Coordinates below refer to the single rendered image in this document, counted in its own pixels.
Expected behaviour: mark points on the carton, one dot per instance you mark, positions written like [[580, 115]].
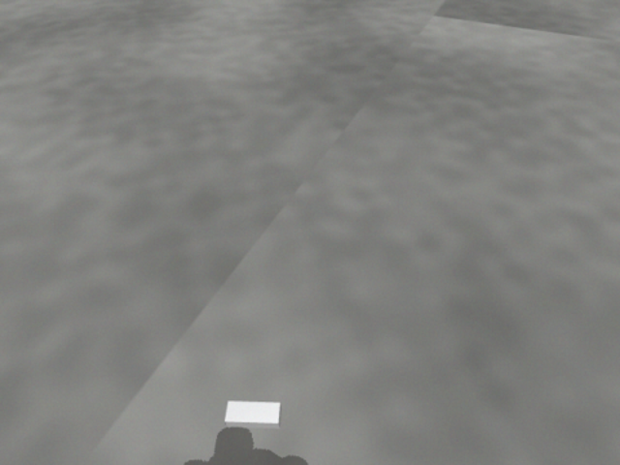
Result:
[[253, 414]]

